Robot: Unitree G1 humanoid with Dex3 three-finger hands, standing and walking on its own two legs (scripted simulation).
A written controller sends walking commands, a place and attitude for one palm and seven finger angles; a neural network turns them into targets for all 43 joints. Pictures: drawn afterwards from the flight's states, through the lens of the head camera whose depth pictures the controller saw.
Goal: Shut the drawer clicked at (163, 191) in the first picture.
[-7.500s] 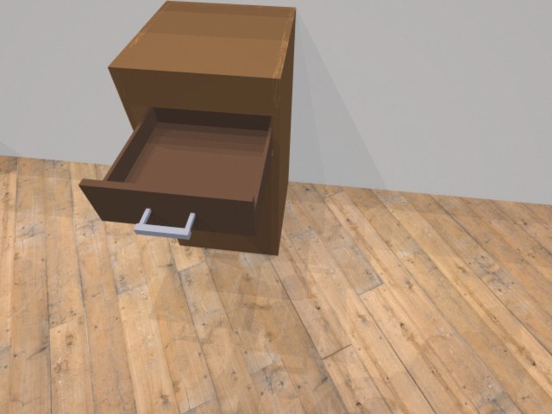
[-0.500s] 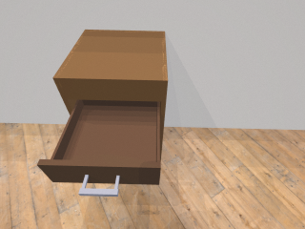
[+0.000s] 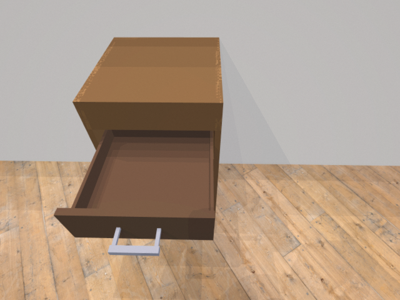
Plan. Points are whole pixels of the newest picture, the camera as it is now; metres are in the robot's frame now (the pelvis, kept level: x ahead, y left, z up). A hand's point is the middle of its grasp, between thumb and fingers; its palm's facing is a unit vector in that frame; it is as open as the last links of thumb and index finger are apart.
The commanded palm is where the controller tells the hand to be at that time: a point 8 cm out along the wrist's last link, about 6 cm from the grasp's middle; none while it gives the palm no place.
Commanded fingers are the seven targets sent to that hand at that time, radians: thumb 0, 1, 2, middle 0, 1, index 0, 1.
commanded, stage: look again from close up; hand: left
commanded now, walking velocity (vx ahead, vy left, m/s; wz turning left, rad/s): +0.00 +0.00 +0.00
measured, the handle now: (136, 241) +0.28 +0.18 -0.12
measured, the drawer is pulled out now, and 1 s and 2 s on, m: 0.30 0.30 0.30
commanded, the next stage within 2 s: raise the hand and make a fist in 0.34 s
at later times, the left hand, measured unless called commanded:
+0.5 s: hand out of the picture +0.05 +0.20 -0.15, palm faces +0.11 -0.97 -0.22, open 7.2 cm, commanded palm +0.10 +0.23 -0.07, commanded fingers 0.00 0.90 0.90 -0.28 -0.39 -0.28 -0.39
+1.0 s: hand out of the picture +0.12 +0.17 -0.05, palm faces +0.10 -0.99 -0.04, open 5.2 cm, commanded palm +0.10 +0.22 -0.05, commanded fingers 0.00 0.90 0.90 -0.78 -0.93 -0.78 -0.93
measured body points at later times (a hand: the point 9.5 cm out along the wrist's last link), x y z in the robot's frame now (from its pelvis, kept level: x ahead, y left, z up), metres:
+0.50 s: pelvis +0.01 +0.02 +0.00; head +0.02 +0.02 +0.45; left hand +0.04 +0.25 -0.13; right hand +0.00 -0.20 -0.15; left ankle -0.01 +0.12 -0.73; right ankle -0.01 -0.07 -0.73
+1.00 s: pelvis -0.04 +0.00 -0.10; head +0.01 +0.01 +0.34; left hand +0.10 +0.22 -0.04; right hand +0.23 -0.19 -0.13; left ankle -0.01 +0.12 -0.73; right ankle -0.01 -0.07 -0.73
